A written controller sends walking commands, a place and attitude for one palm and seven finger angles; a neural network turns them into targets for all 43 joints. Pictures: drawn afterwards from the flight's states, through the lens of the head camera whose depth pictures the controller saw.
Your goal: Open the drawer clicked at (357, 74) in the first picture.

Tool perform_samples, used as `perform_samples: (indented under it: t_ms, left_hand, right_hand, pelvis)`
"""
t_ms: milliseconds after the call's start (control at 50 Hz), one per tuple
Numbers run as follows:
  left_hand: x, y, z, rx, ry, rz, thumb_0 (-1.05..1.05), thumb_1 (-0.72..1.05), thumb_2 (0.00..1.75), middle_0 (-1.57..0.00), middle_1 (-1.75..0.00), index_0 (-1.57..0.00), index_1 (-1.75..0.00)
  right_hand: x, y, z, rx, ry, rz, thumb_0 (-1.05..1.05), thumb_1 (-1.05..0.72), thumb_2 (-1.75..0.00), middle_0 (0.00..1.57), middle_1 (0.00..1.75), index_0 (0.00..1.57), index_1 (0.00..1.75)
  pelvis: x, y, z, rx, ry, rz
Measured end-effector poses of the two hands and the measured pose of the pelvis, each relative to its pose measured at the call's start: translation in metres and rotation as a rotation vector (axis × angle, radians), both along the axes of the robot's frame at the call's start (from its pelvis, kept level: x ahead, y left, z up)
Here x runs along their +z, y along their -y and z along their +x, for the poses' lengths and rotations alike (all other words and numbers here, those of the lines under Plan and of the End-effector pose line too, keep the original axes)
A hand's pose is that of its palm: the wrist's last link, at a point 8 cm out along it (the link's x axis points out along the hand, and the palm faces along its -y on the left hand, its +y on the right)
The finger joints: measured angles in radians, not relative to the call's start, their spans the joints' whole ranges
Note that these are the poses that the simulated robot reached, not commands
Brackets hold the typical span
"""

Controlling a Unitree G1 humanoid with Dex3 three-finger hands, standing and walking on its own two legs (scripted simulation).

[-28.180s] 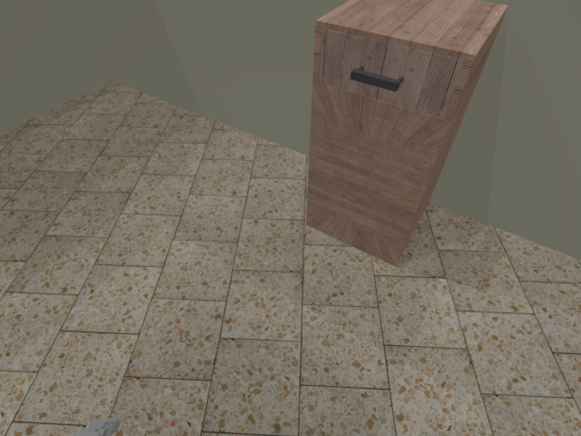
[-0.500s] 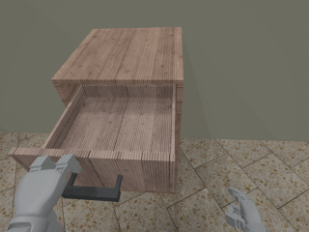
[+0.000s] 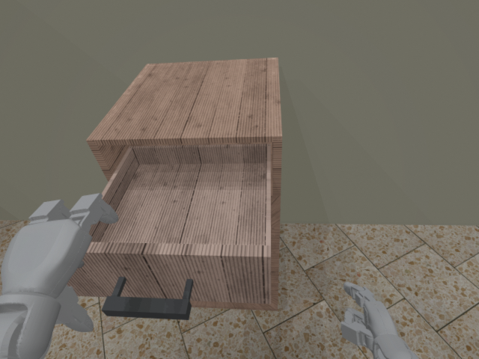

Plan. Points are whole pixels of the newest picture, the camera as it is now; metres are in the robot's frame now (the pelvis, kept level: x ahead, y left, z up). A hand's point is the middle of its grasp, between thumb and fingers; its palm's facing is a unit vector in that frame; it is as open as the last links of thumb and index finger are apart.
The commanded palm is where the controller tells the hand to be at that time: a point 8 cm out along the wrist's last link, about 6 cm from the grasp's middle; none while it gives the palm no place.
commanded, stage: lift the hand off the handle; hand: left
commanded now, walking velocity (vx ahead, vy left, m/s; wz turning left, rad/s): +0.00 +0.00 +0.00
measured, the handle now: (151, 295) +0.21 +0.19 +0.02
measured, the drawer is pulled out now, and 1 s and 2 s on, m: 0.28 0.28 0.28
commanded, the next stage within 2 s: draw the hand back to the body in 0.22 s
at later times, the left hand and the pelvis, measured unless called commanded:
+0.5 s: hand (81, 269) +0.17 +0.24 +0.15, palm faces +0.10 -0.08 -0.99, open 13.8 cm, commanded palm +0.13 +0.25 +0.22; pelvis -0.01 -0.01 +0.00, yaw +1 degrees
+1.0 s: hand (79, 263) +0.17 +0.23 +0.17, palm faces +0.23 -0.51 -0.83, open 13.8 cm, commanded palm +0.13 +0.26 +0.21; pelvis +0.00 +0.00 +0.00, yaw +2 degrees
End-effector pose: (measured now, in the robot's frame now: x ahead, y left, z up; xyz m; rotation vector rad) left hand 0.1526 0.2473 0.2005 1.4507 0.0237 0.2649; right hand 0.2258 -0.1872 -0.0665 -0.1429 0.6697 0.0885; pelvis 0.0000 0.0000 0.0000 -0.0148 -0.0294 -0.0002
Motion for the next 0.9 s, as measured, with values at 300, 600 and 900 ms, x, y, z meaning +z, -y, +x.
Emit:
perform_samples:
  t_ms: [300,600,900]
  left_hand:
    - [0.017,0.009,-0.011,-0.048,-0.002,0.022,0.0,-0.49,0.3,-0.32,-1.2,-0.32,-1.2]
    - [0.01,0.005,-0.006,-0.084,-0.052,0.051,0.0,-0.49,0.3,-0.32,-1.2,-0.32,-1.2]
    - [0.005,0.0,-0.011,-0.102,-0.066,0.039,0.0,-0.49,0.3,-0.32,-1.2,-0.32,-1.2]
  right_hand:
    - [0.004,0.01,0.001,0.021,0.009,-0.016,0.01,-0.9,-0.89,0.2,0.29,0.2,0.3]
    - [-0.003,0.014,-0.009,0.021,-0.009,-0.029,0.01,-0.9,-0.89,0.2,0.29,0.2,0.3]
    - [-0.003,0.021,-0.002,-0.01,-0.004,-0.06,0.01,-0.9,-0.89,0.2,0.29,0.2,0.3]
  pelvis:
    - [0.001,0.007,-0.005,0.011,0.006,0.0]
    - [0.0,0.015,-0.004,0.019,0.003,-0.004]
    - [-0.003,0.006,0.003,0.02,-0.027,-0.012]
